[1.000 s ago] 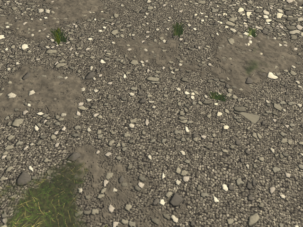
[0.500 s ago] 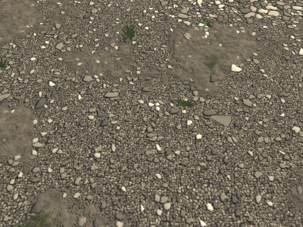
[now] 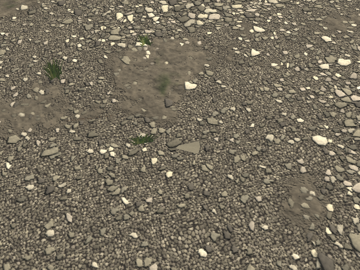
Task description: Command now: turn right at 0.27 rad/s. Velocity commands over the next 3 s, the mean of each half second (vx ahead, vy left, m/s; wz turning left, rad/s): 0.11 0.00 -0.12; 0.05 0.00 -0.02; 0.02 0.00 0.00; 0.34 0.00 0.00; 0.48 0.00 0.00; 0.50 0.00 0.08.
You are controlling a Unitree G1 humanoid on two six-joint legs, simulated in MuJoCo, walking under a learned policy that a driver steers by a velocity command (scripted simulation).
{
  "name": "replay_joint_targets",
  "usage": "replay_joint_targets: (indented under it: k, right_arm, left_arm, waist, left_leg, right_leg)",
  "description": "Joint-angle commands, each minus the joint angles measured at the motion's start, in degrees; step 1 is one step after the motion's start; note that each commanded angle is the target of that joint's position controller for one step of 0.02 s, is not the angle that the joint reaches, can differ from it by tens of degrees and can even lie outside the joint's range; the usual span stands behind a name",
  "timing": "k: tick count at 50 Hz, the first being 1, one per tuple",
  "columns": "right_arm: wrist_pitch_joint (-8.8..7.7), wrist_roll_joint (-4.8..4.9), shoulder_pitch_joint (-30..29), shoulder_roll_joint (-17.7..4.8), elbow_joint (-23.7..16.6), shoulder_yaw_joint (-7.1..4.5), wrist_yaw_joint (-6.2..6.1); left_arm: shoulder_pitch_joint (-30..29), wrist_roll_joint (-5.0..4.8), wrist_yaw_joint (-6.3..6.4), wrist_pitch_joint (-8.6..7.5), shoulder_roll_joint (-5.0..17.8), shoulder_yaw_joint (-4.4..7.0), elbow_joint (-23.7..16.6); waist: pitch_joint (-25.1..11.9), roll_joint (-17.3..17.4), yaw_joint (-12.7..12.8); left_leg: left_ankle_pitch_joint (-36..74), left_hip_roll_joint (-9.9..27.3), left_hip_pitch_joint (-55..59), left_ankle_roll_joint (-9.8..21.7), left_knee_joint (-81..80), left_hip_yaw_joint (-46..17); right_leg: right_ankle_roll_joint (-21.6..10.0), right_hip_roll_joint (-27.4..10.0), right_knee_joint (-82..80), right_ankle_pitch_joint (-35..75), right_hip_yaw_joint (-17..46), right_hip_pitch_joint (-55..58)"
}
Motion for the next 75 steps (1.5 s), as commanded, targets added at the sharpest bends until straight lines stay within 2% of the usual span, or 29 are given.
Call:
replay_joint_targets:
  k: [1, 2, 3, 5, 8, 9, 10, 12, 14, 17, 19, 20, 21, 22, 23, 25, 27, 29, 31, 33, 34, 35, 36, 38, 42, 49, 72, 73, 75]
  right_arm:
    - [-1.38, -3.51, 2.52, -1.80, -2.90, 0.51, 1.11]
    - [-1.23, -2.11, -2.41, -5.58, -3.98, -0.79, 0.20]
    - [-0.81, -0.75, -3.20, -8.08, -3.31, -1.67, -0.25]
    - [0.15, -0.86, -0.99, -7.39, -0.83, -2.09, -0.87]
    - [0.25, -0.85, 1.66, -5.23, 0.52, -1.66, -0.88]
    - [0.06, -0.82, 1.75, -4.06, 0.82, -1.11, -0.64]
    - [-0.16, -0.72, 0.27, -3.40, 0.69, -0.66, -0.37]
    - [-0.80, -0.11, -2.91, -5.01, -0.43, -0.74, -0.05]
    - [-1.85, 0.49, -3.34, -6.20, -0.67, -0.91, 0.29]
    - [-3.59, 0.28, -0.11, -4.64, 1.50, -0.58, 0.98]
    - [-4.27, -1.08, 4.86, -3.91, 3.92, -0.39, 1.09]
    - [-4.29, -1.57, 7.90, -6.44, 4.44, -0.71, 0.82]
    - [-3.99, -1.37, 6.54, -10.95, 4.71, -1.61, 0.89]
    - [-3.92, -1.31, 3.77, -7.67, 3.52, -0.64, 0.92]
    - [-3.97, -1.56, 2.58, -5.92, 3.29, 0.05, 0.85]
    - [-4.09, -1.07, 3.43, -7.81, 3.98, -0.38, 0.84]
    - [-3.96, -0.74, 2.10, -7.64, 4.42, -0.23, 0.51]
    - [-3.19, -0.87, -0.41, -6.98, 4.67, 0.02, 0.34]
    - [-2.41, -0.87, -1.19, -6.60, 5.48, 0.21, 0.35]
    - [-2.08, -0.12, -1.02, -6.00, 6.82, 0.52, 0.61]
    - [-2.36, -0.48, 0.99, -5.58, 7.81, 0.64, 0.85]
    - [-2.72, -1.86, 2.54, -4.89, 8.35, 0.90, 1.12]
    - [-2.66, -2.04, 5.55, -3.57, 9.29, 1.23, 1.19]
    - [-2.34, -1.46, 1.61, -5.35, 9.68, 1.04, 0.98]
    - [-1.06, -1.12, 1.84, -5.28, 11.01, 1.00, 0.05]
    - [-0.20, -1.13, 1.64, -5.09, 13.61, 0.91, -0.63]
    - [-1.42, -1.34, 7.83, -2.40, 18.46, 2.26, -1.57]
    - [-1.39, -1.22, 9.21, -1.92, 19.04, 2.35, -1.62]
    - [-1.35, -0.74, 9.15, -2.31, 18.47, 2.15, -1.94]
  left_arm:
    - [3.29, 0.93, 1.22, -0.55, 11.58, 2.58, -3.89]
    - [4.00, 2.81, 0.70, -1.67, 9.53, 1.96, -3.52]
    - [1.97, 3.02, 0.36, -2.73, 8.38, 1.55, -2.82]
    - [-1.94, 1.76, 0.51, -3.85, 6.53, 0.90, -1.86]
    - [-3.64, 1.48, 0.98, -4.19, 4.03, -0.09, -0.49]
    - [-2.71, 1.27, 1.08, -4.15, 3.20, -0.26, 0.28]
    - [-1.28, 1.04, 1.14, -3.98, 3.69, -0.09, 1.12]
    - [1.70, 0.54, 1.22, -3.56, 7.72, 1.15, 2.65]
    - [2.77, 0.15, 1.29, -3.75, 8.50, 1.46, 3.46]
    - [0.72, -0.53, 1.25, -4.12, 7.70, 1.19, 4.07]
    - [-1.87, -0.02, 1.21, -4.13, 5.00, 0.31, 4.03]
    - [-3.08, 0.93, 1.10, -4.56, 1.62, -0.70, 3.42]
    - [-2.50, 1.91, 1.36, -5.04, -0.58, -1.08, 2.11]
    - [-2.56, 2.05, 1.56, -5.07, 2.17, -0.65, 2.57]
    - [-3.26, 1.22, 1.55, -4.86, 3.78, -0.07, 2.75]
    - [-3.03, 0.66, 1.67, -3.98, 5.10, 0.64, 3.46]
    - [-1.45, 0.35, 1.56, -3.39, 4.04, 0.65, 4.59]
    - [-0.45, 0.10, 1.38, -3.21, 2.16, 0.16, 5.89]
    - [-0.30, -0.02, 1.31, -3.01, 1.88, 0.16, 6.83]
    - [0.31, 0.48, 1.33, -2.83, 2.10, 0.26, 7.68]
    - [0.06, 1.12, 1.62, -2.75, 4.13, 0.68, 7.60]
    - [-0.14, 1.15, 2.04, -2.65, 7.31, 1.29, 7.06]
    - [-1.68, 0.82, 2.00, -2.59, 7.12, 1.15, 7.87]
    - [-2.84, 0.65, 1.47, -2.91, 4.91, 0.91, 8.29]
    - [-1.79, 0.71, 1.32, -4.15, 4.64, 0.68, 11.23]
    - [-3.66, 0.46, 1.56, -4.29, 4.64, 0.43, 15.09]
    - [-4.81, 0.38, 2.08, -3.30, 3.06, -0.47, 24.27]
    - [-3.87, 0.34, 2.12, -3.21, 2.82, -0.52, 24.94]
    - [-2.74, -0.24, 2.20, -3.08, 3.84, -0.06, 25.47]
  waist:
    - [-10.02, -15.99, -1.08]
    - [-10.32, -13.93, 3.64]
    - [-7.28, -10.17, 2.87]
    - [-5.40, -9.35, 1.38]
    - [-6.23, -8.43, -0.12]
    - [-7.53, -8.22, 0.51]
    - [-7.03, -8.59, 2.00]
    - [-3.73, -10.20, 4.57]
    - [-1.30, -9.56, 4.91]
    - [-0.15, -6.76, 2.27]
    - [-3.26, -5.12, -1.07]
    - [-6.64, 0.10, -1.61]
    - [-6.88, 11.82, 1.10]
    - [-5.30, 11.75, 0.52]
    - [-3.27, 11.24, 0.25]
    - [-1.70, 9.56, -0.70]
    - [-2.55, 6.40, 0.44]
    - [-3.95, 6.58, 1.07]
    - [-4.90, 6.91, 1.31]
    - [-4.84, 5.77, 2.47]
    - [-5.52, 3.42, 1.90]
    - [-6.42, -1.22, 0.50]
    - [-7.05, -6.00, -1.92]
    - [-4.43, -3.45, 0.77]
    - [-5.82, -3.11, 0.68]
    - [-5.10, -1.18, 0.52]
    - [-1.07, -0.73, 1.18]
    - [-2.14, -0.91, 1.17]
    - [-0.05, -0.81, 1.58]
  left_leg:
    - [-18.87, -0.51, -12.51, -1.12, 13.98, 0.57]
    - [-23.57, -1.29, -12.58, -2.15, 21.29, -5.00]
    - [-20.98, -0.80, -12.23, -2.20, 25.88, -6.28]
    - [-15.17, -0.57, -12.62, -2.57, 27.27, -7.18]
    - [-9.61, -1.01, -7.84, -3.68, 24.45, -6.99]
    - [-8.02, -0.73, -6.45, -3.61, 19.85, -6.40]
    - [-7.48, -1.11, -5.72, -3.31, 15.90, -5.36]
    - [-10.14, -2.64, -7.86, -2.07, 12.77, -3.57]
    - [-12.43, -2.47, -9.13, 0.07, 9.35, -3.85]
    - [-6.66, -3.30, -1.46, 3.33, -0.69, -2.88]
    - [3.82, -3.66, 11.47, 4.45, -9.28, -3.71]
    - [13.37, 2.35, 18.28, 5.61, -10.11, -10.38]
    - [15.59, 8.01, 17.77, 10.27, -10.48, -18.06]
    - [15.66, 12.06, 15.15, 14.67, -12.79, -22.76]
    - [16.95, 12.39, 15.19, 15.56, -13.50, -22.95]
    - [23.28, 12.85, 18.02, 15.97, -13.17, -22.64]
    - [32.24, 11.44, 17.37, 14.83, -11.93, -18.50]
    - [38.53, 8.16, 14.34, 13.15, -10.55, -13.22]
    - [41.23, 6.20, 12.15, 12.13, -9.14, -10.45]
    - [34.50, 4.50, 9.96, 9.74, -8.13, -9.35]
    - [25.97, 2.99, 8.46, 7.36, -8.20, -9.17]
    - [14.37, 0.05, 6.32, 4.83, -7.22, -7.26]
    - [7.01, -1.94, 6.53, 3.09, -9.56, -6.20]
    - [6.55, -3.00, 5.14, 1.87, -7.60, -4.89]
    - [12.13, -2.31, 7.36, 1.72, -6.65, -5.13]
    - [9.38, -2.25, 8.58, 1.09, -7.80, -4.82]
    - [-0.32, -2.62, 3.75, 0.89, -9.24, -3.72]
    - [-5.35, -3.23, 4.01, 1.17, -9.05, -3.02]
    - [-17.64, -4.02, 1.38, 2.99, -6.94, -2.71]
  right_leg:
    - [-9.70, -17.77, -8.56, 35.77, 20.65, 18.86]
    - [-17.84, -21.38, -10.90, 29.25, 23.22, 9.67]
    - [-16.93, -17.86, -12.24, 23.20, 19.73, 7.08]
    - [-12.53, -13.01, -12.13, 19.71, 14.23, 6.28]
    - [-11.94, -10.54, -11.04, 26.10, 10.13, 5.35]
    - [-11.55, -9.64, -11.73, 18.98, 9.69, 6.63]
    - [-11.64, -9.36, -13.33, 8.62, 10.71, 7.03]
    - [-13.11, -11.24, -17.19, -9.34, 16.50, 7.61]
    - [-13.78, -13.48, -18.91, -15.96, 20.80, 8.07]
    - [-12.79, -12.34, -17.83, -12.88, 19.37, 4.42]
    - [-9.51, -8.32, -11.56, 1.99, 14.10, 0.34]
    - [-5.86, -4.43, -3.26, 6.29, 8.85, -2.69]
    - [-1.49, 2.89, 2.94, -2.54, 0.70, -6.97]
    - [0.53, 1.40, 4.90, -9.45, 0.98, -7.63]
    - [1.21, 0.77, 8.15, -13.23, 1.30, -9.70]
    - [2.40, -0.52, 14.70, -16.82, 1.91, -15.12]
    - [3.22, -2.21, 14.52, -13.73, 2.70, -12.98]
    - [3.50, -1.73, 9.69, -7.74, 0.84, -6.14]
    - [3.11, -0.54, 3.76, -0.92, -1.08, -0.02]
    - [1.64, 0.02, -7.15, 11.65, -1.60, 6.82]
    - [0.54, -1.84, -8.28, 20.73, 1.26, 11.07]
    - [-0.99, -5.42, -5.98, 31.83, 4.50, 14.46]
    - [-3.70, -5.64, -2.70, 30.05, 4.62, 13.66]
    - [-3.85, -4.28, -2.68, 26.82, 4.62, 12.39]
    - [-3.76, -4.04, -2.36, 31.17, 4.45, 12.23]
    - [-4.04, -3.65, -3.41, 27.07, 4.29, 10.76]
    - [-3.11, -1.68, -6.67, 9.78, 3.28, 6.94]
    - [-3.22, -1.11, -7.00, 2.68, 2.86, 7.06]
    - [-4.16, -0.12, -6.91, -17.85, 2.57, 3.24]
Next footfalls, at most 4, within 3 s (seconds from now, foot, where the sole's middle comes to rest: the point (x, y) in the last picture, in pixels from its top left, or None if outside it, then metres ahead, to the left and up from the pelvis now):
0.40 left None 0.04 0.11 -0.77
0.68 right None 0.12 -0.14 -0.77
2.28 left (167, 244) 0.55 0.08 -0.77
2.86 right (225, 174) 0.85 -0.17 -0.77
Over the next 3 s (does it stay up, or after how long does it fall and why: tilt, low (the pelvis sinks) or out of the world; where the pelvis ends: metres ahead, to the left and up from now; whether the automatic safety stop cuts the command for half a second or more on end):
stays up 0.75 -0.08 0.01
